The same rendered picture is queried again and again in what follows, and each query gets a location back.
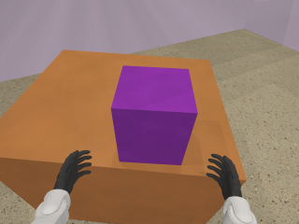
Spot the right robot hand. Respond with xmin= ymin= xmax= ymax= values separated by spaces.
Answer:
xmin=206 ymin=154 xmax=243 ymax=201

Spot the right robot forearm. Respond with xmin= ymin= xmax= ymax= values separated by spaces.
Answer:
xmin=222 ymin=196 xmax=257 ymax=224

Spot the left robot forearm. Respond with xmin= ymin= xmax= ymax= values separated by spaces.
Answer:
xmin=31 ymin=189 xmax=71 ymax=224

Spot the pedestal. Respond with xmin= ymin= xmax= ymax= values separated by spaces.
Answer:
xmin=0 ymin=49 xmax=247 ymax=224

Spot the left robot hand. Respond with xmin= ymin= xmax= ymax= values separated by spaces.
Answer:
xmin=53 ymin=150 xmax=92 ymax=194

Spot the carton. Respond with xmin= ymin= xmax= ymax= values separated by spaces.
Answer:
xmin=110 ymin=65 xmax=198 ymax=165

